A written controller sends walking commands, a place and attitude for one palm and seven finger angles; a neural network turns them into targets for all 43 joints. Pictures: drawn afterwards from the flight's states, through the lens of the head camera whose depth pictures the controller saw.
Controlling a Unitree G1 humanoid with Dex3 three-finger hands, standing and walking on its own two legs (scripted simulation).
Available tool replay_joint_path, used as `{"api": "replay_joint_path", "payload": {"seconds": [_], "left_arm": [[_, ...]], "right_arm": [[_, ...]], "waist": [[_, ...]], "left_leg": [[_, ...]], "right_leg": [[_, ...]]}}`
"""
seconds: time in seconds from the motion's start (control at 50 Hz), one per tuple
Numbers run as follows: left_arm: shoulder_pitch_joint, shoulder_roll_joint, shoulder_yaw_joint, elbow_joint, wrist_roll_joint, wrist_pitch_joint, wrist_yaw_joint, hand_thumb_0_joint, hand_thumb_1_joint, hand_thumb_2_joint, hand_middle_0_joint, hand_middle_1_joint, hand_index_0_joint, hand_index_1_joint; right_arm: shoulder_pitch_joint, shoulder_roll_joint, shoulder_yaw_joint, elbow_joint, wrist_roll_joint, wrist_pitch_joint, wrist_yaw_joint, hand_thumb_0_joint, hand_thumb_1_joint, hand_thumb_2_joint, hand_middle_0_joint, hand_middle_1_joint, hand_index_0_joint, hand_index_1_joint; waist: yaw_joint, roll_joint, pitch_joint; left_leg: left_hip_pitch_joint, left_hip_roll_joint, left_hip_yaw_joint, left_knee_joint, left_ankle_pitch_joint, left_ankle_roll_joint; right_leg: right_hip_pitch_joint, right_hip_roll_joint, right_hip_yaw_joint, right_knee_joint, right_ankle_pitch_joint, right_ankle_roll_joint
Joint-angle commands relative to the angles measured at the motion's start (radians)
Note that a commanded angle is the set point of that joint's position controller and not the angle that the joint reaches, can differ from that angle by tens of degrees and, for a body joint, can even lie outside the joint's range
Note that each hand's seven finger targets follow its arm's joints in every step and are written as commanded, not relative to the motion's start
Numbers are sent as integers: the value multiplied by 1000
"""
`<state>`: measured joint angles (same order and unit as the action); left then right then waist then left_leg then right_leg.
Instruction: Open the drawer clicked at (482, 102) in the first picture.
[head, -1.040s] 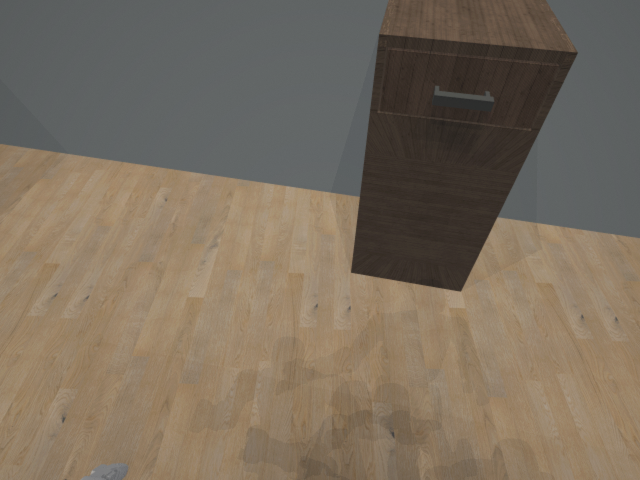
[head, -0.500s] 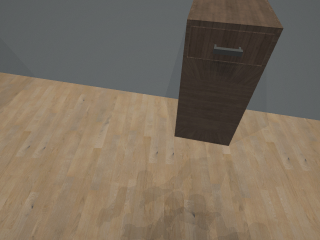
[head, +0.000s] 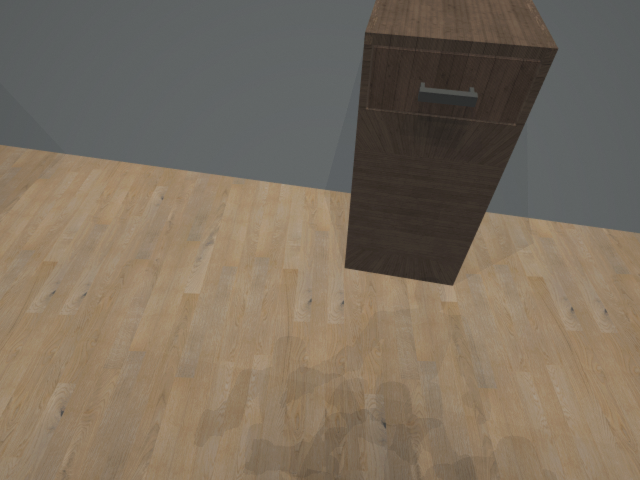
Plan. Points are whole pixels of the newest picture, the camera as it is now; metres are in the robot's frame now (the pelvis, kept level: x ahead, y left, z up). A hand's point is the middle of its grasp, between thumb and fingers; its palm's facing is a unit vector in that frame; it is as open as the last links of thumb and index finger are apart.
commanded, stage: look at it before walking up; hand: left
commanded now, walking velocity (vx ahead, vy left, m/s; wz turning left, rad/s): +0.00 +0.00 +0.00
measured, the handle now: (447, 92) +0.97 -0.26 +0.02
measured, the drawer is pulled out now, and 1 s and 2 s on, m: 0.00 0.00 0.00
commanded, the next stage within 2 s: walk to a spot facing it in 0.40 s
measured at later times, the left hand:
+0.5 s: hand out of the picture +0.09 +0.25 -0.15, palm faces -0.04 -0.94 -0.34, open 7.3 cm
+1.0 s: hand out of the picture +0.05 +0.17 -0.17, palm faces -0.16 -0.96 -0.24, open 7.3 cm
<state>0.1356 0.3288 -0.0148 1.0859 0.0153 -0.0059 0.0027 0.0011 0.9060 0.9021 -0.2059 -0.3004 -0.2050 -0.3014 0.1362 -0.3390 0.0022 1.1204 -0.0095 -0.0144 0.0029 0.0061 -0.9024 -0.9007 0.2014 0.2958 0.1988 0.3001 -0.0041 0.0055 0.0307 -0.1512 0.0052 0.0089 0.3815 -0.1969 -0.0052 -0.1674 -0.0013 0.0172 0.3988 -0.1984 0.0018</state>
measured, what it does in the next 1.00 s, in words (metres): lifts its left foot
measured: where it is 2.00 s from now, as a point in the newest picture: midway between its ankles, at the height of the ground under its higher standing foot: outside the picture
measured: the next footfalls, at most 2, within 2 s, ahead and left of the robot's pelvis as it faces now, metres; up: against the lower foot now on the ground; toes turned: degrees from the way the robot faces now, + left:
left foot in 1.26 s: +0.04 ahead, +0.13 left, +0.00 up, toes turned -23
right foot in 1.74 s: -0.13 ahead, -0.06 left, +0.00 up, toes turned -46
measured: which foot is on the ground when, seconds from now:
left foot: down 0.00-0.84, up 0.86-1.00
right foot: down 0.00-1.00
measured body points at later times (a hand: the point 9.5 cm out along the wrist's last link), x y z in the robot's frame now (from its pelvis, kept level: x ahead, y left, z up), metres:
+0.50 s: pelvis +0.01 +0.00 +0.00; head +0.02 +0.00 +0.45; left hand +0.09 +0.30 -0.13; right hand +0.10 -0.30 -0.13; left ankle +0.01 +0.12 -0.74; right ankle +0.01 -0.12 -0.74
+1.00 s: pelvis -0.02 -0.01 -0.01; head +0.02 -0.04 +0.43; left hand +0.06 +0.22 -0.15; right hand +0.02 -0.28 -0.17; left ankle +0.00 +0.13 -0.68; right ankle +0.01 -0.11 -0.74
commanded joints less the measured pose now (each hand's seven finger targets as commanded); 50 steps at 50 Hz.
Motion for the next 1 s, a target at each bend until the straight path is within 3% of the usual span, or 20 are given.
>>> {"api": "replay_joint_path", "payload": {"seconds": [0.0,0.5,0.52,0.58,0.68,0.72,0.74,0.76,0.78,0.8,0.82,0.84,0.86,0.88,0.9,0.92,0.94,0.98], "left_arm": [[-37,215,47,-67,-3,-23,9,0,900,900,-200,-300,-200,-300],[-38,220,49,-67,-4,-23,10,0,900,900,-200,-300,-200,-300],[-37,211,51,-71,-3,-17,10,0,900,900,-200,-300,-200,-300],[22,109,41,-82,-3,19,14,0,900,900,-200,-300,-200,-300],[54,96,63,-150,5,43,2,0,900,900,-200,-300,-200,-300],[78,78,69,-171,5,48,-4,0,900,900,-200,-300,-200,-300],[98,65,73,-178,5,50,-6,0,900,900,-200,-300,-200,-300],[124,53,77,-182,5,52,-9,0,900,900,-200,-300,-200,-300],[154,48,84,-184,6,50,-12,0,900,900,-200,-300,-200,-300],[204,55,93,-177,9,43,-13,0,900,900,-200,-300,-200,-300],[231,131,109,-181,23,27,-5,0,900,900,-200,-300,-200,-300],[240,180,115,-190,16,22,8,0,900,900,-200,-300,-200,-300],[231,163,118,-199,8,25,18,0,900,900,-200,-300,-200,-300],[165,137,114,-212,8,27,17,0,900,900,-200,-300,-200,-300],[130,113,109,-228,4,24,15,0,900,900,-200,-300,-200,-300],[115,100,107,-235,3,21,14,0,900,900,-200,-300,-200,-300],[112,90,109,-239,5,19,16,0,900,900,-200,-300,-200,-300],[142,84,114,-232,5,19,14,0,900,900,-200,-300,-200,-300]], "right_arm": [[-55,-202,-40,-63,0,-20,-11,0,-900,-900,200,300,200,300],[-75,-211,-41,-68,2,-21,-18,0,-900,-900,200,300,200,300],[-68,-200,-43,-70,0,-19,-20,0,-900,-900,200,300,200,300],[3,-89,-31,-80,-1,5,-27,0,-900,-900,200,300,200,300],[6,-119,-69,-155,-4,23,-35,0,-900,-900,200,300,200,300],[-12,-125,-81,-181,-4,23,-34,0,-900,-900,200,300,200,300],[-24,-129,-86,-194,-4,21,-32,0,-900,-900,200,300,200,300],[-45,-125,-90,-206,-5,20,-31,0,-900,-900,200,300,200,300],[-65,-119,-93,-221,-6,20,-31,0,-900,-900,200,300,200,300],[-85,-110,-95,-233,-8,24,-30,0,-900,-900,200,300,200,300],[-63,-51,-88,-251,-2,33,-26,0,-900,-900,200,300,200,300],[-70,-6,-78,-282,1,38,-25,0,-900,-900,200,300,200,300],[-85,-24,-81,-276,1,45,-29,0,-900,-900,200,300,200,300],[-72,-24,-87,-264,1,40,-28,0,-900,-900,200,300,200,300],[-46,-21,-87,-249,-2,39,-24,0,-900,-900,200,300,200,300],[-21,-12,-86,-240,-4,39,-22,0,-900,-900,200,300,200,300],[-8,-6,-86,-233,-4,38,-21,0,-900,-900,200,300,200,300],[-15,6,-85,-236,-5,41,-26,0,-900,-900,200,300,200,300]], "waist": [[3,-13,-46],[4,-4,-68],[2,-12,-59],[-4,-12,-48],[2,42,-35],[12,106,-36],[25,143,-46],[39,169,-52],[55,151,-46],[84,82,-34],[83,-200,-44],[81,-363,-26],[87,-280,-28],[45,-173,-7],[27,-126,-24],[15,-122,-61],[14,-120,-83],[28,-128,-88]], "left_leg": [[9,109,-101,-72,60,31],[69,123,-81,-71,168,28],[75,126,-69,-54,174,26],[60,135,-21,-1,159,8],[26,210,-39,21,88,49],[-19,270,-66,10,93,86],[-29,309,-74,10,129,113],[-52,335,-61,30,170,130],[-97,334,-29,85,183,123],[-169,284,31,218,138,78],[-289,123,144,499,-86,-18],[-396,4,73,680,-401,-47],[-390,30,-48,760,-375,-35],[-417,48,-68,791,-295,-34],[-402,57,-61,787,-225,-42],[-375,55,-49,763,-190,-49],[-350,55,-40,736,-175,-53],[-354,41,-34,697,-175,-59]], "right_leg": [[-12,-117,107,-82,40,-35],[24,-116,99,-72,194,-34],[4,-111,105,-59,215,-35],[-52,-98,121,9,250,-23],[-171,-36,103,173,180,-15],[-190,-9,69,300,62,-7],[-191,1,39,365,-79,-2],[-171,-8,9,389,-178,3],[-123,-25,7,354,-184,0],[-53,-42,36,230,-51,-10],[-10,-192,311,28,176,-67],[-55,-327,571,-105,314,-168],[-89,-319,595,-144,187,-199],[-77,-278,537,-111,132,-209],[-73,-230,464,-91,125,-191],[-60,-202,411,-81,127,-175],[-60,-190,395,-78,127,-168],[-38,-176,405,-78,129,-165]]}}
